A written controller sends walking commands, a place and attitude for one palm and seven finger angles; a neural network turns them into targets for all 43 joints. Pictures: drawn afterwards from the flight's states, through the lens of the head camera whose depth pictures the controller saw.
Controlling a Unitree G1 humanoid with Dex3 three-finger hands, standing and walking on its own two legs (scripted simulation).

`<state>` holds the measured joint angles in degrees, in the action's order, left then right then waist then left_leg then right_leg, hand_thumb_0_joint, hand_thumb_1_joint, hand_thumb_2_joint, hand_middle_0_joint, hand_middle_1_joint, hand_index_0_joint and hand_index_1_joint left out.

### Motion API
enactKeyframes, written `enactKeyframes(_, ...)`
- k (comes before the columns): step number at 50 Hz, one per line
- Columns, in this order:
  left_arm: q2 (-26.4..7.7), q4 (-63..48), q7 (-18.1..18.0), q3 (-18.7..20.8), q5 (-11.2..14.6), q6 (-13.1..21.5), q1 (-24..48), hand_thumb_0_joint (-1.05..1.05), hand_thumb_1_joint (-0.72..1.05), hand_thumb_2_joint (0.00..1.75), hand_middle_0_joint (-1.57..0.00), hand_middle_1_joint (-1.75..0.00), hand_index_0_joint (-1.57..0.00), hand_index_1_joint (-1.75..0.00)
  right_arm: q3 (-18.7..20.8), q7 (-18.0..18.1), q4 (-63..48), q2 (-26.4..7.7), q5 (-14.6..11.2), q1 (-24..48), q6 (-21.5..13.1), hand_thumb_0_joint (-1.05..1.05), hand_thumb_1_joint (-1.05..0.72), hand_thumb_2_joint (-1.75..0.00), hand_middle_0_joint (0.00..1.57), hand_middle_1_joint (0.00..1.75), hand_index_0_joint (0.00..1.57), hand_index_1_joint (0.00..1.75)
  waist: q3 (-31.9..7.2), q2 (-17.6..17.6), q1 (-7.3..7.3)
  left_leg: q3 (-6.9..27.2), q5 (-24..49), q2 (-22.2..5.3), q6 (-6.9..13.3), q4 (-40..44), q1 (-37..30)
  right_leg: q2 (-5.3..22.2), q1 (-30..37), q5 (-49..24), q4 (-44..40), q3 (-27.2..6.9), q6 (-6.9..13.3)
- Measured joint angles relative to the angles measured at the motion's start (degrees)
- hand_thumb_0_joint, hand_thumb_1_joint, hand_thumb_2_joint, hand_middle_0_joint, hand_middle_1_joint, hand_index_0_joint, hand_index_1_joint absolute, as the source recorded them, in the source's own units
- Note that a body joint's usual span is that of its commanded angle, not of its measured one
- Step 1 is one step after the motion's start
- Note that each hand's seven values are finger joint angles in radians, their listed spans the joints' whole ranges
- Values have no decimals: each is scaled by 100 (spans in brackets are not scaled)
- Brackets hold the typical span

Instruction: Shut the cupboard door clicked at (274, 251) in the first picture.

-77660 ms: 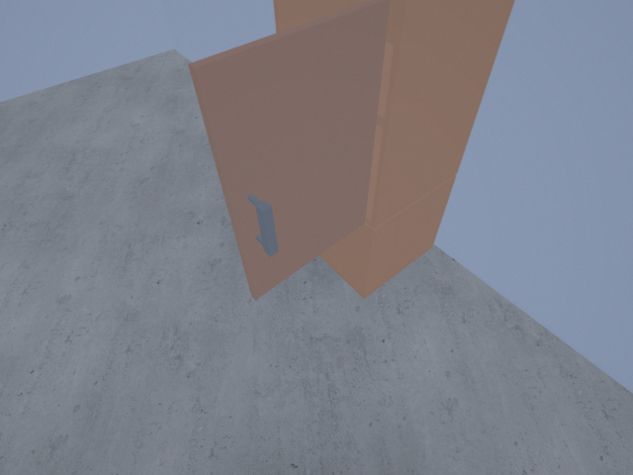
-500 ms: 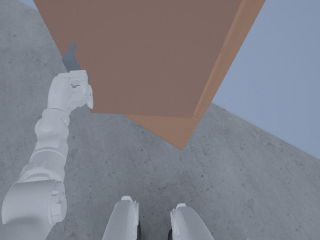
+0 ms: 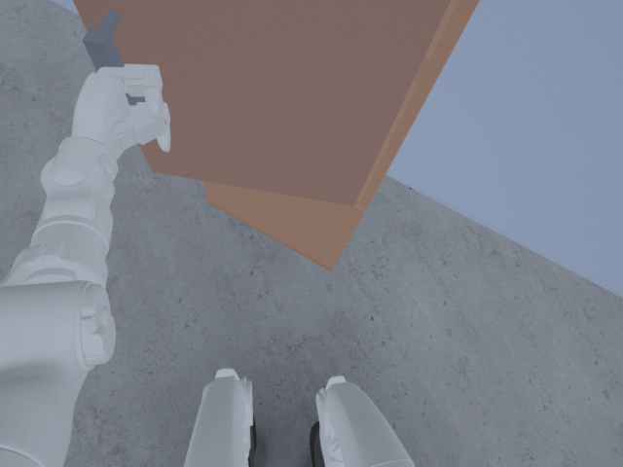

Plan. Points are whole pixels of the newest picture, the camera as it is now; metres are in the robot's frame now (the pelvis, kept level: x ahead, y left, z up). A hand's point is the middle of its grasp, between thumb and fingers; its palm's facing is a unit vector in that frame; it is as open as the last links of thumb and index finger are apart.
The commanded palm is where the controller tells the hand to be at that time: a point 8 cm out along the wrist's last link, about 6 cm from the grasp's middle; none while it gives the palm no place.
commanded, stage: push the door shut along its arc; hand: left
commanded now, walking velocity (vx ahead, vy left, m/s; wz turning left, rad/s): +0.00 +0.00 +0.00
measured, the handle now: (123, 72) +0.60 +0.21 +0.07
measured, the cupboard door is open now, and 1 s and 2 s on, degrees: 22 10 9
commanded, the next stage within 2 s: pull the fist back off the door in 0.78 s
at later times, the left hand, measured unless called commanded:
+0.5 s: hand (205, 80) +0.58 +0.10 +0.07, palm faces -0.32 -0.95 -0.04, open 2.9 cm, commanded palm +0.59 +0.12 +0.07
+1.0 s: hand (209, 60) +0.61 +0.10 +0.08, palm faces -0.12 -0.98 +0.13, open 3.1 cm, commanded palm +0.61 +0.08 +0.07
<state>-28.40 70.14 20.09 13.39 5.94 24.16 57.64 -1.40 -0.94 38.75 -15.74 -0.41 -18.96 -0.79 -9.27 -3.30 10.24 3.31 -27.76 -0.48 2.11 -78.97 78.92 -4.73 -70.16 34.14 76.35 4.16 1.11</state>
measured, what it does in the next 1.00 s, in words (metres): stands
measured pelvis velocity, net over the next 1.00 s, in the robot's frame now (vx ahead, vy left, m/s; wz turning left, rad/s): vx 0.00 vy -0.01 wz -0.06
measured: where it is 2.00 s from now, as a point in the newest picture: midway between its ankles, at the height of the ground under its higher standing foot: outside the picture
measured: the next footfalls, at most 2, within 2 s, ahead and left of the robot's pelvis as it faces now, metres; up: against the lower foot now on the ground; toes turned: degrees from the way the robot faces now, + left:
none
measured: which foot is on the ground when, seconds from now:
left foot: down 0.00-1.00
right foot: down 0.00-1.00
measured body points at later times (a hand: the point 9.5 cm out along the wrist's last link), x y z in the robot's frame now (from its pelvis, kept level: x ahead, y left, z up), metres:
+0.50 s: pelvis +0.00 +0.00 -0.02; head +0.19 +0.02 +0.39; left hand +0.59 +0.16 +0.08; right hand -0.03 -0.26 -0.12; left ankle +0.07 +0.09 -0.59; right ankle +0.02 -0.12 -0.59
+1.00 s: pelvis +0.00 -0.01 -0.04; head +0.20 +0.03 +0.37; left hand +0.61 +0.15 +0.07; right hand -0.03 -0.27 -0.12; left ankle +0.07 +0.09 -0.59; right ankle +0.02 -0.12 -0.59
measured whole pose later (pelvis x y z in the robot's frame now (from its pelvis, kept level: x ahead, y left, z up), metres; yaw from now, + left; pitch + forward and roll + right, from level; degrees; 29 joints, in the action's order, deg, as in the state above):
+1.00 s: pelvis +0.00 -0.01 -0.04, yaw -3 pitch +34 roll -8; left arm -33.2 75.9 11.3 19.0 1.5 11.1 80.4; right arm -3.3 -1.3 37.7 -15.0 3.5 -22.2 -5.0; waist -8.5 -3.7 16.1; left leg 4.9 -29.4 -2.3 1.4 -86.4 91.5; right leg -6.8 -82.5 35.1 82.8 5.7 1.8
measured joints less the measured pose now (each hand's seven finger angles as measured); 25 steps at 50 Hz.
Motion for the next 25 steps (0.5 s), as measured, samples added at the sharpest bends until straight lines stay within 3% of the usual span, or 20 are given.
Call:
enactKeyframes(3, -57, 72, 21, -87, -110, -71, 231, 2, 90, 90, -130, -150, -130, -150, -32, -17, -2, 18, 16, -15, -26, 1, -90, -90, 20, 30, 21, 30, 5, -16, 67, 10, -3, -3, 5, -51, 106, -5, -99, 3, 41, 12, -4)
enactKeyframes(18, -461, 372, 249, 218, -420, -494, 1186, 2, 90, 90, -130, -150, -130, -150, -150, -31, -105, 26, 75, -200, -38, 1, -90, -90, 20, 30, 21, 30, 73, -126, 433, -52, -124, -120, 23, -359, 614, -108, -646, 69, 337, -51, -12)
enactKeyframes(25, -668, 369, 371, 386, -536, -698, 1354, -1, 87, 92, -129, -150, -129, -150, -163, -28, -117, 56, 110, -353, -6, 1, -90, -90, 20, 30, 21, 30, 86, -153, 480, -75, -174, -163, 1, -434, 746, -146, -808, 109, 435, -75, 12)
